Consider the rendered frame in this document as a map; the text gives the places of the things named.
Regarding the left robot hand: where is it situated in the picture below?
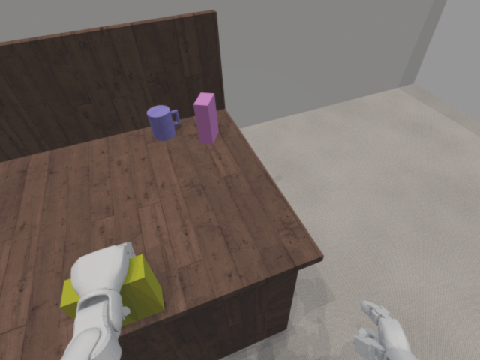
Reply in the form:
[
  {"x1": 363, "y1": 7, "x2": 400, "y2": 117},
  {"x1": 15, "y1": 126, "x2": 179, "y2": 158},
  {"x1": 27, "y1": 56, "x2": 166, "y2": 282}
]
[{"x1": 70, "y1": 241, "x2": 136, "y2": 321}]

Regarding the sponge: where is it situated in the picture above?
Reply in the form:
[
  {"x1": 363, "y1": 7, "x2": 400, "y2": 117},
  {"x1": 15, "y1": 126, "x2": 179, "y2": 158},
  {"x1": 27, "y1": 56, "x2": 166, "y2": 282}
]
[{"x1": 60, "y1": 254, "x2": 165, "y2": 327}]

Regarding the table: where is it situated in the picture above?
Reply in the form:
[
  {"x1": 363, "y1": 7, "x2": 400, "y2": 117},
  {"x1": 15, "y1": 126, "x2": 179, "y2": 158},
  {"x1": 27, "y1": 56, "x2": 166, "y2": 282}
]
[{"x1": 0, "y1": 10, "x2": 324, "y2": 360}]

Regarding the robot left forearm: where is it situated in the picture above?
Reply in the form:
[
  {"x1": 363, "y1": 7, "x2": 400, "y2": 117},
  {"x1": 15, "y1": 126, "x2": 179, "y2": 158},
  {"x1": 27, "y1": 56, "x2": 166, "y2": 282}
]
[{"x1": 60, "y1": 289, "x2": 122, "y2": 360}]

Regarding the right robot hand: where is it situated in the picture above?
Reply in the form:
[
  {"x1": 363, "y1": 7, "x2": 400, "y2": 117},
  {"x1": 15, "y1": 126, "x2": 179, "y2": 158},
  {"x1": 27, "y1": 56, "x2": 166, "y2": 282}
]
[{"x1": 354, "y1": 300, "x2": 411, "y2": 360}]

